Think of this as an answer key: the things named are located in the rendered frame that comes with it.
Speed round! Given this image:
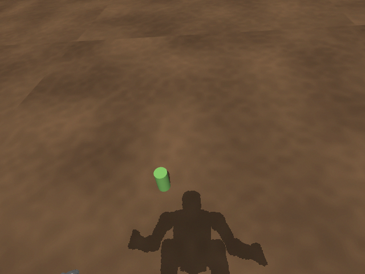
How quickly can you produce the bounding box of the can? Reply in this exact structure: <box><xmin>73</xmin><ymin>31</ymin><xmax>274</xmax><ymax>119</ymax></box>
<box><xmin>153</xmin><ymin>167</ymin><xmax>171</xmax><ymax>192</ymax></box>

